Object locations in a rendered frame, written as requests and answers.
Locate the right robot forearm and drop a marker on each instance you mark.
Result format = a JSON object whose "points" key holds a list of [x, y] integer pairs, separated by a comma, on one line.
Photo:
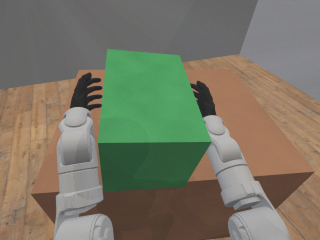
{"points": [[239, 189]]}

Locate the pedestal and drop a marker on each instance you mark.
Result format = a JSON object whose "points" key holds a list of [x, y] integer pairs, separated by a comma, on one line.
{"points": [[197, 210]]}

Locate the right robot upper arm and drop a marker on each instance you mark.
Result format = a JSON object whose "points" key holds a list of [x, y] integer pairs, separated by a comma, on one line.
{"points": [[260, 223]]}

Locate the left robot upper arm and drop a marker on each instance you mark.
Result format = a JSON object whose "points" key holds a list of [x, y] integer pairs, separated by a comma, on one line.
{"points": [[89, 227]]}

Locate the robot left hand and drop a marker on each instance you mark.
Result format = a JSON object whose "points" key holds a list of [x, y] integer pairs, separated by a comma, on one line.
{"points": [[80, 96]]}

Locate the robot right hand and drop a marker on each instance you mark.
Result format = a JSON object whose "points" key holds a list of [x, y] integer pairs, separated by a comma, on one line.
{"points": [[205, 99]]}

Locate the carton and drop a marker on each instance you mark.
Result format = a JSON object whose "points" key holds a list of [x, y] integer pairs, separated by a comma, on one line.
{"points": [[151, 134]]}

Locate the left robot forearm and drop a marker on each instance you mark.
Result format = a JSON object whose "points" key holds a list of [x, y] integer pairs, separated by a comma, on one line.
{"points": [[77, 163]]}

